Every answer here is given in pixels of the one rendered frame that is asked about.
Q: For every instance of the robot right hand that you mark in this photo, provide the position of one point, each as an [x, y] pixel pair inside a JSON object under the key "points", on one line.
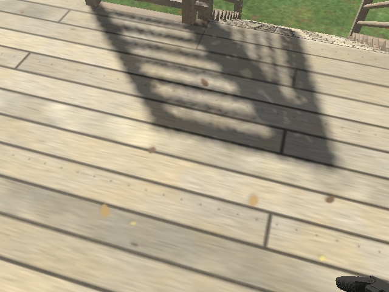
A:
{"points": [[361, 284]]}

